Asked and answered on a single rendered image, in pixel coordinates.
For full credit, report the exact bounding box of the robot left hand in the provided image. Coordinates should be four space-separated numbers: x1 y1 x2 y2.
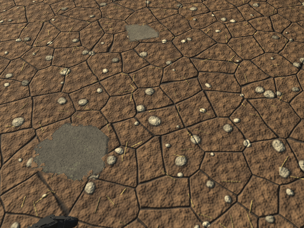
28 214 79 228

